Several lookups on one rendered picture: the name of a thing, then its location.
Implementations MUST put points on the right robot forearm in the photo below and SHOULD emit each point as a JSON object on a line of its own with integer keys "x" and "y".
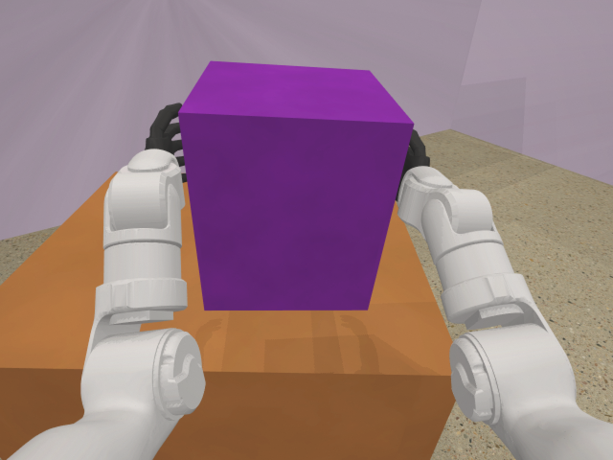
{"x": 480, "y": 288}

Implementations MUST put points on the pedestal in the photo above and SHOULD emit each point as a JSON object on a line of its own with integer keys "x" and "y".
{"x": 280, "y": 384}

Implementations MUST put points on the left robot forearm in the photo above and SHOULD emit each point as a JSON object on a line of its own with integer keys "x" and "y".
{"x": 141, "y": 240}

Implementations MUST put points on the carton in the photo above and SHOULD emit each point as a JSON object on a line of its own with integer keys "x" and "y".
{"x": 292, "y": 175}

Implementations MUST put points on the robot right upper arm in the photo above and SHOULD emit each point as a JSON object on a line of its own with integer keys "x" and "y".
{"x": 516, "y": 380}

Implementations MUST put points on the left robot hand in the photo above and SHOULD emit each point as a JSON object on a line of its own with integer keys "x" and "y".
{"x": 161, "y": 133}

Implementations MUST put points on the robot left upper arm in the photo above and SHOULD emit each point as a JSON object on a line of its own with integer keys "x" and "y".
{"x": 135, "y": 388}

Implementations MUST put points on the right robot hand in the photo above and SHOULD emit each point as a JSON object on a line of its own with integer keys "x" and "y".
{"x": 415, "y": 156}

